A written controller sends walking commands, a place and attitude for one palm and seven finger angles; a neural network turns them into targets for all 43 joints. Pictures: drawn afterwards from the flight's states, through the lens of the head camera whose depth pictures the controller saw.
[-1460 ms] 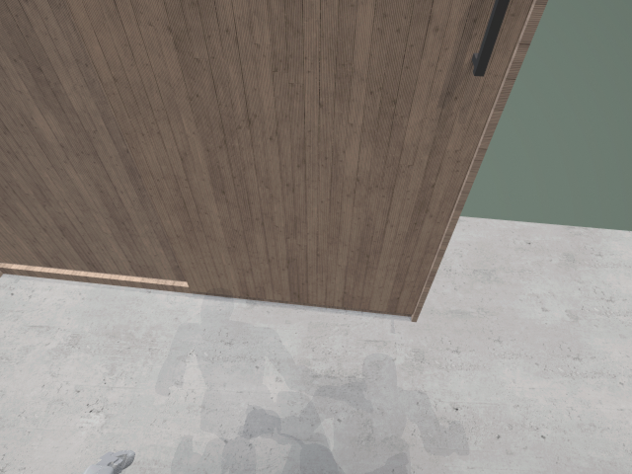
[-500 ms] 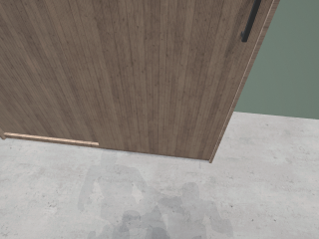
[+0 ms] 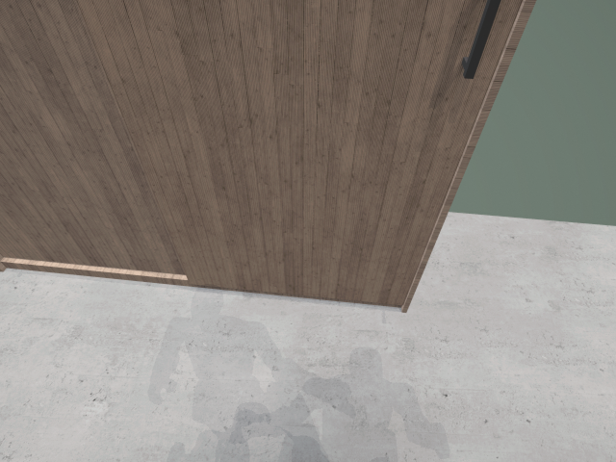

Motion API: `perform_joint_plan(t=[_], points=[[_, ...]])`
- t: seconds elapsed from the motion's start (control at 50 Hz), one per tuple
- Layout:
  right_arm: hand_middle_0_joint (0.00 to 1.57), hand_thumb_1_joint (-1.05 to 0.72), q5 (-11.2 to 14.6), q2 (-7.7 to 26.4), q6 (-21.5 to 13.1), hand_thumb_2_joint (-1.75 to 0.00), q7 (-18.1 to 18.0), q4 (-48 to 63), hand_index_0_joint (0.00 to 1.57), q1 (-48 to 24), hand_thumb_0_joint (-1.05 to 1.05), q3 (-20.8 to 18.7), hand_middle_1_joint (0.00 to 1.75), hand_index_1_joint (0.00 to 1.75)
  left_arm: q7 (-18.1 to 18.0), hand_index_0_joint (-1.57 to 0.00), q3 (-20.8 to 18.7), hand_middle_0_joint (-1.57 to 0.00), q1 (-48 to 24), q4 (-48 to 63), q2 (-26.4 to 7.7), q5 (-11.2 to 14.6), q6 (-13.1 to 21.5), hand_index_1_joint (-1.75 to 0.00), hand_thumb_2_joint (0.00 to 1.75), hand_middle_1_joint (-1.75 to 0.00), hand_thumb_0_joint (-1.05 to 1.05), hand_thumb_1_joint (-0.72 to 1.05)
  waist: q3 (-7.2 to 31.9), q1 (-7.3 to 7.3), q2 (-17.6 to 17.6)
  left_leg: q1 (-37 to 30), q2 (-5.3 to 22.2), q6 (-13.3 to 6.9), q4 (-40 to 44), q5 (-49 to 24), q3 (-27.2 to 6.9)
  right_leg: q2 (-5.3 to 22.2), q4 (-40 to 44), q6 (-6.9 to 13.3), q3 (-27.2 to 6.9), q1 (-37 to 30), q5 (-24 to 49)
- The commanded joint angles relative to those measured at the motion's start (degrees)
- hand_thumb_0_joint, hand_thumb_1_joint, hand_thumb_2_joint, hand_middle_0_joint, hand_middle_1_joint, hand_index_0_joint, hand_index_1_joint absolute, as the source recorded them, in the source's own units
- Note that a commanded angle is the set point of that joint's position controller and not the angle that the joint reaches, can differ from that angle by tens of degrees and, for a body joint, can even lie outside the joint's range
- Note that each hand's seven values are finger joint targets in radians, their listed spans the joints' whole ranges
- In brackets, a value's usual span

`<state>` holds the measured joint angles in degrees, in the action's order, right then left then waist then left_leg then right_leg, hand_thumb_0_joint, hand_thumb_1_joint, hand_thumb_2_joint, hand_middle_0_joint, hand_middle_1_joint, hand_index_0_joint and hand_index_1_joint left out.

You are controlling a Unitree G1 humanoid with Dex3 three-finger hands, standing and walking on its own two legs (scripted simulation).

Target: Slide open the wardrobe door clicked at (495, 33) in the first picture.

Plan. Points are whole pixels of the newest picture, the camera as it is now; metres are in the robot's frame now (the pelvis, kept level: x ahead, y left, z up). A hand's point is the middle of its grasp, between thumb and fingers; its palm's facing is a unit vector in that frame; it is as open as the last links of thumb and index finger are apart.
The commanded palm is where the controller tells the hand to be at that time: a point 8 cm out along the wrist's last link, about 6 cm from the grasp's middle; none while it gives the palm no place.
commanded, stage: take the last steps up to it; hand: right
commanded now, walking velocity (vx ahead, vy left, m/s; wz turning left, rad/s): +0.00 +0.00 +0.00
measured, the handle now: (481, 26) +0.76 -0.26 +0.24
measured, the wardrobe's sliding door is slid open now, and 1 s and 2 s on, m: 0.00 0.00 0.00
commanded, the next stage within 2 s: come to a stop and stand still in 0.90 s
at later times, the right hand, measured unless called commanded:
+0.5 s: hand out of the picture +0.04 -0.22 -0.19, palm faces +0.05 +0.98 -0.17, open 7.4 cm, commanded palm none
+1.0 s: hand (433, 387) +0.29 -0.20 -0.18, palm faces +0.17 +0.96 -0.21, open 7.1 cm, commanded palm none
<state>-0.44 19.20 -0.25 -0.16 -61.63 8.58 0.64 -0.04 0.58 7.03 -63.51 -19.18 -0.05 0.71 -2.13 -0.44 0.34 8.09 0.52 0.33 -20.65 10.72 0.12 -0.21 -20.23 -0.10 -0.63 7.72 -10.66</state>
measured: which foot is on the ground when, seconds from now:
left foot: down 0.00-0.40, up 0.42-0.78, down 0.80-1.00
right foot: down 0.00-0.80, up 0.82-1.00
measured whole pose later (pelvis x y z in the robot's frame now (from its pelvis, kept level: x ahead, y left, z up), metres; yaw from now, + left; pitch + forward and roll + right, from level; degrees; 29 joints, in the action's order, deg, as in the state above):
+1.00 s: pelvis +0.23 -0.01 -0.01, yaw -6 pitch +0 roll +1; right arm -1.2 8.8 -3.1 -2.1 -56.9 12.9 -3.8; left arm -0.5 -2.9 17.9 -61.4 -9.1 -1.2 0.6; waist -1.0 0.9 -0.7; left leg 15.7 1.1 -2.9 -28.4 12.4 9.9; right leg 5.4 -57.7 0.3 3.4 26.2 -20.2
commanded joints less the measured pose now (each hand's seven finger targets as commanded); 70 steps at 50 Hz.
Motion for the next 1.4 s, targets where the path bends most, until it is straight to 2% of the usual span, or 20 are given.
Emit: perform_joint_plan(t=[0.0,0.1,0.16,0.26,0.32,0.34,0.38,0.4,0.44,0.5,0.64,0.72,0.74,0.78,0.82,0.88,1.08,1.16,1.28,1.38], points=[[0.20,-0.90,-0.18,11.80,-1.42,-0.90,-0.64,3.71,0.20,-1.97,0.00,-2.28,0.30,0.30,-0.71,-0.20,-2.48,-0.20,-2.16,3.65,-12.05,-0.24,1.28,-0.30,0.90,-0.30,0.00,0.90,3.36,0.23,-0.43,-1.02,6.41,-1.66,3.88,-5.10,-5.45,6.69,3.53,1.40,-5.40,-0.15,6.03],[0.20,-0.90,-0.14,8.95,-1.18,-0.90,-0.74,3.08,0.20,-0.74,0.00,-1.78,0.30,0.30,-0.60,-0.20,-1.78,-0.20,-0.86,3.02,-9.09,-0.40,0.97,-0.30,0.90,-0.30,0.00,0.90,4.37,0.26,-0.14,-1.84,6.68,-1.26,4.18,-3.40,-5.19,6.42,3.06,1.06,-5.04,-0.18,4.95],[0.20,-0.90,-0.51,5.56,0.13,-0.90,-0.76,1.91,0.20,4.03,0.00,-1.27,0.30,0.30,-0.15,-0.20,-0.77,-0.20,3.14,2.07,-4.09,-1.06,-0.54,-0.30,0.90,-0.30,0.00,0.90,0.73,-0.42,1.81,0.66,7.47,-1.28,5.79,14.51,-7.21,3.73,-0.23,0.41,-2.91,4.67,-8.05],[0.20,-0.90,-0.78,8.41,-0.33,-0.90,-0.67,3.37,0.20,8.72,0.00,-3.91,0.30,0.30,0.07,-0.20,-1.85,-0.20,6.88,4.36,-2.53,-1.35,-0.44,-0.30,0.90,-0.30,0.00,0.90,-3.44,-0.95,9.36,1.31,17.75,-8.81,11.83,27.12,-18.32,2.50,-15.90,0.46,1.71,15.12,-12.86],[0.20,-0.90,-0.76,6.02,-0.70,-0.90,-0.50,4.62,0.20,7.03,0.00,-4.19,0.30,0.30,0.45,-0.20,-2.34,-0.20,13.04,3.82,-0.38,-1.00,0.44,-0.30,0.90,-0.30,0.00,0.90,-3.45,2.18,3.96,9.02,14.18,-7.35,3.99,21.21,-8.97,2.65,-7.38,1.27,3.14,4.21,-10.30],[0.20,-0.90,-0.69,3.85,-0.47,-0.90,-0.29,5.26,0.20,6.40,0.00,-3.96,0.30,0.30,0.23,-0.20,-2.42,-0.20,17.19,2.77,-0.29,-0.95,0.82,-0.30,0.90,-0.30,0.00,0.90,-3.30,3.61,-0.46,13.26,9.65,-5.28,-2.56,20.04,-4.02,3.16,-2.88,2.01,0.64,-0.76,-11.09],[0.20,-0.90,-0.98,-2.43,-0.44,-0.90,-0.09,8.32,0.20,3.12,0.00,-2.68,0.30,0.30,-0.48,-0.20,-3.89,-0.20,25.74,0.93,-5.60,-1.61,1.33,-0.30,0.90,-0.30,0.00,0.90,-6.74,6.17,-18.58,27.87,-0.87,-0.78,-28.76,22.50,6.78,18.19,12.09,8.97,-24.34,-4.85,-20.45],[0.20,-0.90,-1.23,-1.96,-0.83,-0.90,-0.29,9.53,0.20,0.90,0.00,-2.88,0.30,0.30,-1.06,-0.20,-3.41,-0.20,26.81,0.77,-4.05,-1.37,1.48,-0.30,0.90,-0.30,0.00,0.90,-8.36,5.79,-14.12,31.95,1.77,-1.53,-36.98,20.64,1.68,20.11,12.91,11.54,-27.90,-4.76,-16.17],[0.20,-0.90,-1.17,-2.80,-1.72,-0.90,0.45,8.24,0.20,2.30,0.00,-3.11,0.30,0.30,-1.42,-0.20,-2.67,-0.20,24.24,1.73,-0.93,-1.06,2.40,-0.30,0.90,-0.30,0.00,0.90,-6.49,3.91,-5.05,33.71,5.25,-1.29,-42.48,14.87,0.20,18.91,10.56,13.03,-21.89,-6.70,-5.16],[0.20,-0.90,-1.01,-5.10,-1.58,-0.90,0.84,6.94,0.20,5.02,0.00,-3.12,0.30,0.30,-1.93,-0.20,-2.25,-0.20,23.97,1.20,1.72,-0.80,3.77,-0.30,0.90,-0.30,0.00,0.90,-2.68,2.12,-4.74,30.81,6.05,0.25,-40.67,9.04,1.93,14.76,8.64,12.17,-12.01,-8.45,10.71],[0.20,-0.90,-0.72,-8.20,-1.53,-0.90,1.17,9.72,0.20,-1.85,0.00,-3.52,0.30,0.30,-2.28,-0.20,-2.60,-0.20,26.53,-1.82,4.29,-1.14,3.95,-0.30,0.90,-0.30,0.00,0.90,-6.03,3.27,-6.08,23.70,4.68,0.01,-21.35,3.34,5.65,13.27,7.75,11.13,-4.89,-4.47,16.06],[0.20,-0.90,-0.84,-6.30,-2.23,-0.90,0.69,7.86,0.20,5.90,0.00,-4.57,0.30,0.30,-2.23,-0.20,-3.09,-0.20,25.09,-2.48,3.84,-0.98,3.47,-0.30,0.90,-0.30,0.00,0.90,-2.60,-1.15,-2.55,6.03,1.07,-1.75,-11.67,-0.74,7.30,12.07,-2.80,8.60,-2.47,-0.36,24.56],[0.20,-0.90,-1.09,-4.66,-2.80,-0.90,0.38,5.34,0.20,13.73,0.00,-5.12,0.30,0.30,-2.01,-0.20,-3.25,-0.20,24.51,-2.25,3.79,-0.68,3.52,-0.30,0.90,-0.30,0.00,0.90,1.12,-4.46,-0.16,-4.05,1.08,-2.37,-9.07,-3.07,6.65,9.36,-12.05,6.55,-0.02,2.08,24.57],[0.20,-0.90,-0.99,4.78,-3.64,-0.90,-0.90,2.07,0.20,25.82,0.00,-7.43,0.30,0.30,-1.30,-0.20,-3.17,-0.20,27.03,0.55,7.90,0.02,3.72,-0.30,0.90,-0.30,0.00,0.90,10.76,-6.00,16.50,-22.10,27.02,-13.34,2.09,-4.78,-28.56,-1.39,-45.05,2.04,5.51,23.34,-20.12],[0.20,-0.90,-0.27,1.67,-2.82,-0.90,-1.42,3.96,0.20,16.91,0.00,-6.82,0.30,0.30,-0.91,-0.20,-4.11,-0.20,19.64,1.74,7.49,-0.60,2.29,-0.30,0.90,-0.30,0.00,0.90,2.96,-4.27,5.40,-6.06,25.60,-13.74,8.51,16.58,-26.05,4.16,-54.10,2.79,-0.02,25.60,-17.46],[0.20,-0.90,-1.14,-4.73,-3.14,-0.90,-1.84,6.05,0.20,8.39,0.00,-4.64,0.30,0.30,-0.19,-0.20,-3.49,-0.20,19.22,1.80,10.16,-1.61,0.35,-0.30,0.90,-0.30,0.00,0.90,-2.97,1.09,4.09,12.34,19.77,-9.80,10.86,11.87,-10.74,7.87,-47.17,1.01,0.34,20.14,-10.61],[0.20,-0.90,-0.71,-3.01,-1.50,-0.90,-2.05,4.74,0.20,9.86,0.00,-4.25,0.30,0.30,-0.75,-0.20,-2.51,-0.20,14.40,4.52,8.36,-0.73,0.60,-0.30,0.90,-0.30,0.00,0.90,2.29,1.43,3.68,7.34,10.98,-5.60,-4.22,-17.59,1.95,4.31,-6.40,-1.96,5.33,2.18,7.03],[0.20,-0.90,-0.32,-5.47,0.70,-0.90,-2.75,5.18,0.20,14.06,0.00,-3.08,0.30,0.30,-2.16,-0.20,-3.59,-0.20,10.73,6.52,0.80,-0.74,0.36,-0.30,0.90,-0.30,0.00,0.90,3.09,0.50,-16.58,10.69,2.24,1.79,-21.45,18.08,5.11,20.48,-0.82,8.58,-7.99,-1.85,52.12],[0.20,-0.90,-0.52,-4.59,2.05,-0.90,-2.12,6.05,0.20,12.64,0.00,-4.54,0.30,0.30,-2.70,-0.20,-5.42,-0.20,4.51,9.04,-1.09,-1.11,-1.36,-0.30,0.90,-0.30,0.00,0.90,6.66,0.81,-7.54,17.61,1.39,1.98,-38.53,19.66,0.01,19.94,-3.36,11.40,-3.71,-4.75,43.37],[0.20,-0.90,-0.59,-6.52,2.15,-0.90,-1.72,7.51,0.20,13.33,0.00,-4.37,0.30,0.30,-2.06,-0.20,-6.05,-0.20,1.63,9.71,-0.44,-1.42,-1.77,-0.30,0.90,-0.30,0.00,0.90,7.31,0.32,-10.36,10.62,2.03,1.23,-25.55,16.80,1.93,18.21,-2.11,9.71,-3.17,2.00,24.58]])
